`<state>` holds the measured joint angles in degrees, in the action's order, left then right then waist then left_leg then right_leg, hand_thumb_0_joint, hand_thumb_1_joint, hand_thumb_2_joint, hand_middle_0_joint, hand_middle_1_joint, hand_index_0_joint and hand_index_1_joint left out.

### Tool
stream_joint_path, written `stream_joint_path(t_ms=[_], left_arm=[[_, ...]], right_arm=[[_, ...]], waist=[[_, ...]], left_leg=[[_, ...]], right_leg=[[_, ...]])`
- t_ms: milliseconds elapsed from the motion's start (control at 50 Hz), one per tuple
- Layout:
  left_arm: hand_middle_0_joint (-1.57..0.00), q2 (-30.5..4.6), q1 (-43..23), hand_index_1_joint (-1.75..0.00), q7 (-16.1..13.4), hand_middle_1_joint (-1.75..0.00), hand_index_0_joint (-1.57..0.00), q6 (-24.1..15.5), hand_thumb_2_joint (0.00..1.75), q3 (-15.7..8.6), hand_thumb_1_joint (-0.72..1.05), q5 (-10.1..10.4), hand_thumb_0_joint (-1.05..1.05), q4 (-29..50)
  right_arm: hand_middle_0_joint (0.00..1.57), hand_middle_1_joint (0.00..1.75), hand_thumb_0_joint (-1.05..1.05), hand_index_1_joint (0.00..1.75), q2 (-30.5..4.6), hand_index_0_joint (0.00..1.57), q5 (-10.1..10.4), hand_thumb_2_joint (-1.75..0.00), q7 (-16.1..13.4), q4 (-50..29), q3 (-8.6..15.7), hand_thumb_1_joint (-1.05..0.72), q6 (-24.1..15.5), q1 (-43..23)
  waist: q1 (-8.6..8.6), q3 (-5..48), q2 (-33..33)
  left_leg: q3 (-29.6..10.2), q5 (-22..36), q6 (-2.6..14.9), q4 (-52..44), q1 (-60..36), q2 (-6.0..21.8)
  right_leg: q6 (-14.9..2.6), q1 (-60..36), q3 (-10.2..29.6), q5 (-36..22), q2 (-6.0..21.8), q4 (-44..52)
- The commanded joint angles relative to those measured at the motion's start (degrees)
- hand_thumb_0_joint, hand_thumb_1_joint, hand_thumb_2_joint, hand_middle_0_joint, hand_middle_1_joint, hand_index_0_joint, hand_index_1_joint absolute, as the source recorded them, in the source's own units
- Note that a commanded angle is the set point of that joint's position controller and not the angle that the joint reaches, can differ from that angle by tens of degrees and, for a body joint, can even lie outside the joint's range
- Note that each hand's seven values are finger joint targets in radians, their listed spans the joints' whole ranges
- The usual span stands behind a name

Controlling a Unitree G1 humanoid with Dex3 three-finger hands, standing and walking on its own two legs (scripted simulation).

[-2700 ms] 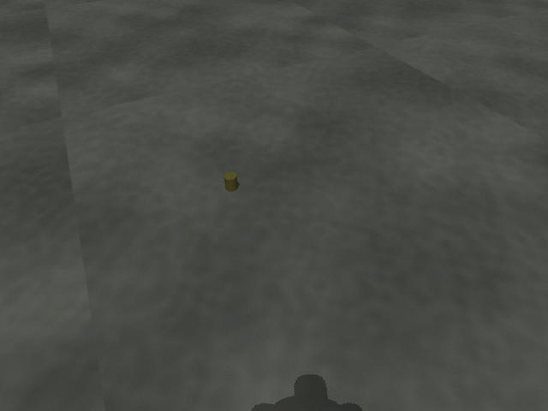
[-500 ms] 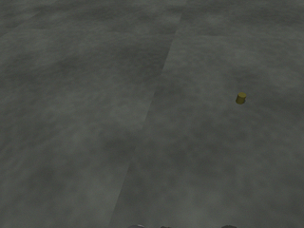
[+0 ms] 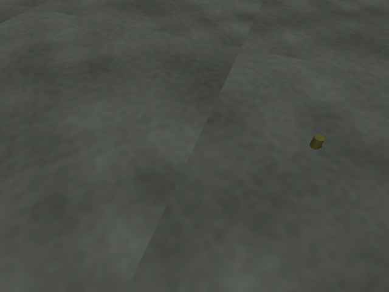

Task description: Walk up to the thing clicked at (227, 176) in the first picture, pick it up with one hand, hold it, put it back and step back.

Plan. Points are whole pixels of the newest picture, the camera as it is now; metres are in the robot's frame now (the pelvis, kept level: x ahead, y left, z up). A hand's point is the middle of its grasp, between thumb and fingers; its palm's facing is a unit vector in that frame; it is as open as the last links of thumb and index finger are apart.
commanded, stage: walk up
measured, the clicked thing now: (317, 141) +1.19 -0.85 -0.71
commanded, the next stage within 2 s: stand in 0.48 s
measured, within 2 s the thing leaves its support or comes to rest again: neither
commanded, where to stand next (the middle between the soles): +0.06 -0.01 m, yaw -1 degrees
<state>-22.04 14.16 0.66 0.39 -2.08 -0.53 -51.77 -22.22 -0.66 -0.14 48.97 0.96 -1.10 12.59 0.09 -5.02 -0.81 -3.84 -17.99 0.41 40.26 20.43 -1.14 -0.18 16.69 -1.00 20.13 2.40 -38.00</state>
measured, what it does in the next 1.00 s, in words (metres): stands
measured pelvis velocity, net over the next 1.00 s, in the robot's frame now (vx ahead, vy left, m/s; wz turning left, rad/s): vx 0.00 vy -0.02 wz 0.01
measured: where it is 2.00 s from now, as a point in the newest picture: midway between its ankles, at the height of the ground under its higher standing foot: outside the picture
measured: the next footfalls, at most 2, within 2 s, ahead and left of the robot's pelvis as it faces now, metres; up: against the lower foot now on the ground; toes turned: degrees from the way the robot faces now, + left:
none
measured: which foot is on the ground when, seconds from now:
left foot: down 0.00-1.00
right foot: down 0.00-1.00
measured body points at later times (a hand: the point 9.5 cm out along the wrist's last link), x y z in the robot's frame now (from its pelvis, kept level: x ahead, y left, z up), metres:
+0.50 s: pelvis +0.01 -0.01 +0.02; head +0.02 +0.00 +0.47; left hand +0.10 +0.30 -0.11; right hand +0.11 -0.31 -0.10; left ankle +0.04 +0.12 -0.72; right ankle +0.01 -0.15 -0.72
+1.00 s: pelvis +0.00 -0.02 +0.03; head +0.00 -0.02 +0.48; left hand +0.07 +0.29 -0.10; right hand +0.08 -0.32 -0.11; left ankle +0.04 +0.12 -0.72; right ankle +0.01 -0.15 -0.72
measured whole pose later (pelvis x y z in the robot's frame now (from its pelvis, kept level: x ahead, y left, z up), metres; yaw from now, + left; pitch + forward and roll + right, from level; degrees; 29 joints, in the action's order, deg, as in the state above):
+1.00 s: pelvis +0.00 -0.02 +0.03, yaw +0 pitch -3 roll +0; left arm -20.8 6.4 0.9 -0.5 0.0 -0.5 -65.6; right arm -20.0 -0.5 0.7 65.5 0.1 -0.2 5.7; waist 0.1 -3.5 0.2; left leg -4.6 -7.6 -1.6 20.2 9.5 0.1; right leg 1.1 6.8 -1.9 10.2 1.7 -20.2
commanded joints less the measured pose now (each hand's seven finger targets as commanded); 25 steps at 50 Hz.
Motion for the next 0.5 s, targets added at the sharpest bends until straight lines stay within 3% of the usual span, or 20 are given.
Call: stream_joint_path(t_ms=[0,20,40,60,80,100,140,200,260,380,440,460,480], left_arm=[[-0.20,-15.90,0.24,-0.30,-1.72,-0.30,-0.20,-2.98,0.90,-3.90,0.90,-0.96,0.00,2.42],[-0.20,-16.55,-4.10,-0.30,-1.26,-0.30,-0.20,-2.82,0.90,-3.55,0.90,-0.82,0.00,2.91],[-0.20,-15.24,-7.73,-0.30,-0.91,-0.30,-0.20,-2.68,0.90,-3.02,0.90,-0.72,0.00,3.57],[-0.20,-13.15,-7.56,-0.30,-0.76,-0.30,-0.20,-2.51,0.90,-2.30,0.90,-0.41,0.00,3.26],[-0.20,-11.91,-7.14,-0.30,-0.67,-0.30,-0.20,-2.40,0.90,-1.88,0.90,0.06,0.00,2.74],[-0.20,-11.41,-5.96,-0.30,-0.70,-0.30,-0.20,-2.42,0.90,-1.77,0.90,0.13,0.00,1.63],[-0.20,-11.90,-5.80,-0.30,-0.69,-0.30,-0.20,-2.66,0.90,-1.81,0.90,-0.02,0.00,0.04],[-0.20,-12.26,-8.22,-0.30,-0.70,-0.30,-0.20,-2.72,0.90,-1.74,0.90,0.21,0.00,-0.89],[-0.20,-11.52,-9.07,-0.30,-0.69,-0.30,-0.20,-2.49,0.90,-1.42,0.90,0.53,0.00,-2.17],[-0.20,-11.36,-10.36,-0.30,-0.49,-0.30,-0.20,-2.01,0.90,-1.21,0.90,0.50,0.00,-4.58],[-0.20,-11.11,-11.02,-0.30,-0.48,-0.30,-0.20,-2.00,0.90,-1.27,0.90,0.52,0.00,-5.97],[-0.20,-10.83,-9.87,-0.30,-0.61,-0.30,-0.20,-2.20,0.90,-0.78,0.90,0.50,0.00,-7.06],[-0.20,-11.11,-10.32,-0.30,-0.73,-0.30,-0.20,-2.32,0.90,-0.69,0.90,0.52,0.00,-7.55]], right_arm=[[0.20,0.30,0.00,0.30,-9.35,0.20,1.62,-0.90,-0.81,-3.60,2.52,-0.90,-0.82,-3.38],[0.20,0.30,0.00,0.30,-9.84,0.20,1.41,-0.90,-0.99,-1.67,2.79,-0.90,-0.64,-1.79],[0.20,0.30,0.00,0.30,-10.29,0.20,0.90,-0.90,-1.01,0.42,3.10,-0.90,-0.76,0.97],[0.20,0.30,0.00,0.30,-11.15,0.20,0.63,-0.90,-0.90,0.89,3.22,-0.90,-1.06,0.17],[0.20,0.30,0.00,0.30,-11.99,0.20,0.47,-0.90,-0.62,1.00,3.23,-0.90,-1.39,-2.71],[0.20,0.30,0.00,0.30,-12.33,0.20,0.64,-0.90,-0.35,0.99,3.02,-0.90,-1.54,-5.32],[0.20,0.30,0.00,0.30,-11.58,0.20,0.68,-0.90,-0.13,1.69,2.31,-0.90,-1.49,-6.01],[0.20,0.30,0.00,0.30,-10.94,0.20,0.74,-0.90,-0.18,4.05,1.77,-0.90,-1.51,-5.26],[0.20,0.30,0.00,0.30,-11.18,0.20,0.61,-0.90,-0.21,5.55,1.60,-0.90,-1.60,-6.61],[0.20,0.30,0.00,0.30,-11.05,0.20,0.40,-0.90,-0.28,7.78,1.13,-0.90,-1.59,-9.07],[0.20,0.30,0.00,0.30,-10.66,0.20,0.44,-0.90,-0.35,9.01,1.00,-0.90,-1.69,-9.07],[0.20,0.30,0.00,0.30,-10.46,0.20,0.07,-0.90,-0.31,9.25,1.15,-0.90,-1.69,-10.41],[0.20,0.30,0.00,0.30,-9.84,0.20,0.33,-0.90,-0.32,9.69,1.07,-0.90,-1.62,-10.05]], waist=[[1.30,7.61,-2.54],[-0.67,5.78,-3.60],[-2.72,5.11,-4.54],[-2.52,4.38,-2.19],[-1.14,4.34,-0.83],[0.40,4.30,-0.72],[0.78,3.57,-2.62],[-0.07,4.58,-2.14],[0.34,6.46,-0.02],[1.04,6.58,2.26],[1.06,7.96,2.20],[1.32,9.65,3.02],[0.82,9.40,2.11]], left_leg=[[-3.16,8.72,1.60,-0.52,1.87,1.15],[-0.81,-2.17,1.03,-1.64,-2.97,0.06],[-1.89,-4.32,1.16,-4.17,-8.19,0.98],[-5.05,0.83,1.83,-9.00,-8.99,2.50],[-8.44,5.76,3.01,-10.87,-7.53,4.64],[-9.26,7.46,4.05,-10.77,-5.96,5.83],[-8.42,7.35,3.80,-11.19,-3.64,5.48],[-6.40,11.56,2.28,-12.15,-5.83,3.92],[-7.52,13.31,2.43,-14.33,-6.58,5.09],[-8.23,11.22,1.95,-18.88,-5.88,5.95],[-7.93,16.33,1.61,-19.29,-6.75,6.20],[-6.55,22.76,1.27,-18.18,-11.31,6.73],[-6.33,24.07,0.88,-17.91,-11.90,6.71]], right_leg=[[-7.06,-7.30,13.99,-10.41,10.72,15.40],[-9.85,-0.75,15.44,-7.59,13.99,15.01],[-9.25,3.43,13.36,-7.45,13.68,13.48],[-6.58,4.18,9.19,-6.60,10.27,12.05],[-3.98,2.69,5.42,-5.57,6.25,10.87],[-3.06,0.55,3.38,-3.85,4.36,11.31],[-2.97,-2.46,4.60,-2.54,4.73,14.02],[-3.51,-4.07,5.42,-6.74,6.49,14.52],[-2.67,-6.62,3.37,-7.46,5.48,14.78],[-1.93,-10.14,2.13,-6.25,5.12,16.69],[-1.58,-12.67,1.65,-9.63,5.18,17.43],[-1.13,-12.40,3.16,-14.63,5.54,17.30],[-1.07,-12.31,3.22,-15.95,5.79,17.86]])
